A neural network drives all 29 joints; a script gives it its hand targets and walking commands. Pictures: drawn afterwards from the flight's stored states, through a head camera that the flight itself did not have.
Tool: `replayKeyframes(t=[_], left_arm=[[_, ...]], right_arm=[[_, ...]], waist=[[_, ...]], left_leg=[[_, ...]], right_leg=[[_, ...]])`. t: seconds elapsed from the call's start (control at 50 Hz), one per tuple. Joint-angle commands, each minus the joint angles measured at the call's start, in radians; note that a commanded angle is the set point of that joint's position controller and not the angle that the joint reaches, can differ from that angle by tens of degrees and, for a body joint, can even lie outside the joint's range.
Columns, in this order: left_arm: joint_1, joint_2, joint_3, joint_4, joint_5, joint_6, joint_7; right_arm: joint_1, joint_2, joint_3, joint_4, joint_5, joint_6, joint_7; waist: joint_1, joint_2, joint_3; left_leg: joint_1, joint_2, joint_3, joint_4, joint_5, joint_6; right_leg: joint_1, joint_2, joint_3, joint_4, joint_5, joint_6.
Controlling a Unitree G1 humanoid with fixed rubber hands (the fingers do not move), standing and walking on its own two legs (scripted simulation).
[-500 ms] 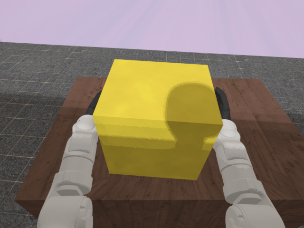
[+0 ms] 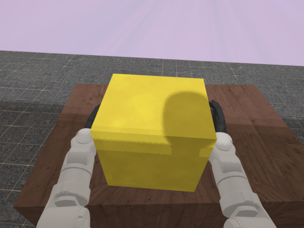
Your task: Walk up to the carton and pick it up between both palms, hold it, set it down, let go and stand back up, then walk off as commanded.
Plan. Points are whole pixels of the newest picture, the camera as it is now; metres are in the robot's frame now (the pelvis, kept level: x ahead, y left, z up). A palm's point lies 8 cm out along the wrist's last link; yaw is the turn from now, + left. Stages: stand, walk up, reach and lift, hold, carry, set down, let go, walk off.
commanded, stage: set down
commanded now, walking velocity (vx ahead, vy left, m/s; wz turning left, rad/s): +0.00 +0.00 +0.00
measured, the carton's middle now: (154, 133) +0.35 +0.00 +0.09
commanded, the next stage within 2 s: none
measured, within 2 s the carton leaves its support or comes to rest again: rests again in 1.66 s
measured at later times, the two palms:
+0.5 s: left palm (98, 132) +0.39 +0.17 +0.06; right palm (213, 136) +0.35 -0.17 +0.08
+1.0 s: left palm (97, 138) +0.40 +0.18 +0.03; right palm (208, 146) +0.34 -0.16 +0.05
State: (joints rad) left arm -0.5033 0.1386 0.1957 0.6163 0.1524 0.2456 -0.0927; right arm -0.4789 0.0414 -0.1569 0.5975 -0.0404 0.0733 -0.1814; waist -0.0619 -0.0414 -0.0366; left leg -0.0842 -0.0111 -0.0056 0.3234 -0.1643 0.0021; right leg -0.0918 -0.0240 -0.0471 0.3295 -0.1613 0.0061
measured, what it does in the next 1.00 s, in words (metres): stands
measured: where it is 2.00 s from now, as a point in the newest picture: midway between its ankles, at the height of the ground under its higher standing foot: outside the picture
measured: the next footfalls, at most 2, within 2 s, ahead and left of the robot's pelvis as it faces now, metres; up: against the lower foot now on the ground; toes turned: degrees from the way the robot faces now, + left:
none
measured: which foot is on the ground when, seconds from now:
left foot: down 0.00-1.00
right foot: down 0.00-1.00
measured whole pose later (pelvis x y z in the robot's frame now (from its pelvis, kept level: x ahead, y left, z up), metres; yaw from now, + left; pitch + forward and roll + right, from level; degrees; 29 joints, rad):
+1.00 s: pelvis +0.03 +0.01 +0.00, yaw +0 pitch -1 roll +0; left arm -0.51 0.15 0.20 0.87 0.15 -0.05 -0.12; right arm -0.36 0.10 -0.21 0.69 -0.12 -0.17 -0.21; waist -0.08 -0.06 0.02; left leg -0.11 -0.02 -0.01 0.35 -0.21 0.01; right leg -0.10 -0.04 -0.05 0.31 -0.19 0.03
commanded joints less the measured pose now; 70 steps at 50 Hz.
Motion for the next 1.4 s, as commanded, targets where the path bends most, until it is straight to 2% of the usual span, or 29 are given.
replayKeyframes(t=[0.0,0.06,0.16,0.32,0.5,0.58,0.72,0.84,1.0,1.22,1.38], left_arm=[[-0.928,-0.560,-0.222,-0.132,-0.078,-0.152,-0.225],[-0.967,-0.572,-0.267,-0.152,-0.100,-0.201,-0.212],[-0.973,-0.591,-0.335,-0.174,-0.130,-0.279,-0.187],[-0.871,-0.533,-0.268,-0.086,-0.079,-0.293,-0.211],[-0.815,-0.517,-0.258,-0.096,-0.055,-0.315,-0.220],[-0.788,-0.507,-0.241,-0.065,-0.037,-0.319,-0.225],[-0.806,-0.483,-0.212,0.003,-0.018,-0.343,-0.229],[-0.873,-0.486,-0.227,0.044,-0.026,-0.394,-0.217],[-0.923,-0.471,-0.226,0.135,-0.025,-0.479,-0.195],[-0.928,-0.471,-0.284,0.192,-0.030,-0.606,-0.143],[-0.874,-0.465,-0.357,0.147,-0.056,-0.684,-0.096]], right_arm=[[-0.672,0.654,0.277,-0.069,-0.092,-0.109,0.149],[-0.677,0.699,0.306,-0.080,-0.099,-0.133,0.148],[-0.648,0.758,0.377,-0.111,-0.101,-0.168,0.136],[-0.524,0.745,0.375,-0.061,-0.113,-0.174,0.110],[-0.483,0.761,0.442,-0.101,-0.101,-0.226,0.084],[-0.466,0.748,0.443,-0.094,-0.109,-0.253,0.077],[-0.457,0.721,0.391,-0.042,-0.147,-0.284,0.078],[-0.489,0.727,0.332,0.009,-0.183,-0.319,0.083],[-0.515,0.732,0.275,0.095,-0.220,-0.376,0.093],[-0.514,0.699,0.250,0.195,-0.228,-0.485,0.108],[-0.463,0.637,0.247,0.230,-0.213,-0.585,0.110]], waist=[[-0.034,-0.012,-0.226],[-0.037,0.010,-0.314],[-0.044,0.024,-0.455],[-0.047,-0.010,-0.375],[-0.036,-0.010,-0.440],[-0.031,-0.012,-0.413],[-0.040,-0.014,-0.357],[-0.055,0.017,-0.382],[-0.061,0.035,-0.423],[-0.065,0.110,-0.593],[-0.068,0.207,-0.790]], left_leg=[[-0.065,-0.042,0.084,-0.126,-0.034,0.012],[-0.087,-0.043,0.088,-0.115,-0.006,0.004],[-0.132,-0.053,0.085,-0.085,0.065,-0.006],[-0.163,-0.055,0.081,-0.088,0.064,0.002],[-0.175,-0.054,0.069,-0.053,0.188,-0.006],[-0.173,-0.047,0.066,-0.050,0.201,-0.006],[-0.185,-0.032,0.065,-0.049,0.166,-0.005],[-0.214,-0.022,0.066,-0.033,0.149,-0.010],[-0.268,-0.012,0.064,-0.004,0.152,-0.014],[-0.217,0.014,0.038,0.080,0.361,-0.058],[-0.055,0.046,-0.004,0.196,0.681,-0.109]], right_leg=[[0.283,0.005,0.016,-0.067,0.099,0.034],[0.314,0.003,0.025,-0.049,0.168,0.036],[0.379,-0.005,0.048,-0.008,0.377,0.048],[0.427,-0.024,0.063,0.010,0.512,0.065],[0.505,-0.034,0.073,0.054,0.759,0.078],[0.501,-0.033,0.069,0.055,0.769,0.076],[0.440,-0.027,0.057,0.037,0.657,0.062],[0.370,-0.017,0.049,0.033,0.561,0.047],[0.309,-0.015,0.046,0.041,0.511,0.040],[0.177,0.018,0.025,0.042,0.485,0.007],[-0.022,0.055,-0.003,0.040,0.488,-0.012]])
